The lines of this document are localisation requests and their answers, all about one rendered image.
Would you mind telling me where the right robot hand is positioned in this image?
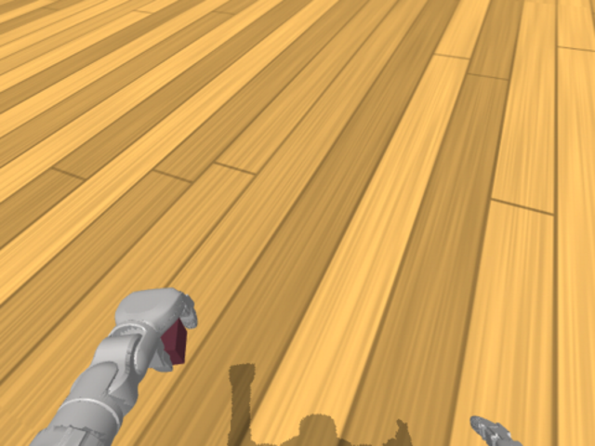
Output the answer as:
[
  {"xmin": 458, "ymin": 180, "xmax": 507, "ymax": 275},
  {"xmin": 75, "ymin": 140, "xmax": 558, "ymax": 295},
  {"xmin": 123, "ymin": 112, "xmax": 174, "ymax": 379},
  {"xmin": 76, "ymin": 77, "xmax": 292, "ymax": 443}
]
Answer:
[{"xmin": 470, "ymin": 415, "xmax": 523, "ymax": 446}]

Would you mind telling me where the left robot arm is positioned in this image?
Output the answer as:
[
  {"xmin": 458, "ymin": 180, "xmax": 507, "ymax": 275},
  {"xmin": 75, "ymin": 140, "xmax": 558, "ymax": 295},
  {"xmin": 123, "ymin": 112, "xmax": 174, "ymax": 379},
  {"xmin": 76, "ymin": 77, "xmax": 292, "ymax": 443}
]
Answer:
[{"xmin": 29, "ymin": 321, "xmax": 159, "ymax": 446}]

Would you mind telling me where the cube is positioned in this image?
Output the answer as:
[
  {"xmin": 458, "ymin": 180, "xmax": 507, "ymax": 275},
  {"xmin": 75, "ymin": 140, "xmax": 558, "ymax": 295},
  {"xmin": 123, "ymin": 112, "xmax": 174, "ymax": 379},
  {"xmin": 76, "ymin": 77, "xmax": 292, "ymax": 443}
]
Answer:
[{"xmin": 160, "ymin": 318, "xmax": 187, "ymax": 365}]

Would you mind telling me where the left robot hand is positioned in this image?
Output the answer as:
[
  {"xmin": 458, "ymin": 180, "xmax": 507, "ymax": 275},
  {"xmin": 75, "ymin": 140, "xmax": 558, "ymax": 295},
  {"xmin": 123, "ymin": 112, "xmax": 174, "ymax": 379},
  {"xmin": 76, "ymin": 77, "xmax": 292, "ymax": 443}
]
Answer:
[{"xmin": 114, "ymin": 287, "xmax": 198, "ymax": 373}]

